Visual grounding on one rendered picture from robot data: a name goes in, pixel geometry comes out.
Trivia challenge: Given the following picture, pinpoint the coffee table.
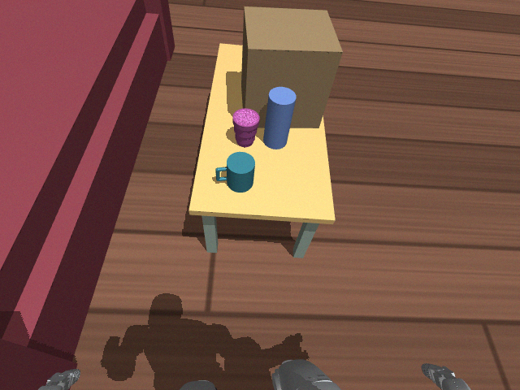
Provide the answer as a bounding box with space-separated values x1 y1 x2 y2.
188 43 336 258

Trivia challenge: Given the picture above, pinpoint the right robot hand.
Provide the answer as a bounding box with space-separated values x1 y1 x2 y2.
422 363 471 390

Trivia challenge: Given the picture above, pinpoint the sofa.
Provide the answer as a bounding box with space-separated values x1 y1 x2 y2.
0 0 175 390

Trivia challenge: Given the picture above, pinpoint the left robot hand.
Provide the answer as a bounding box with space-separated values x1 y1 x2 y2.
38 369 80 390

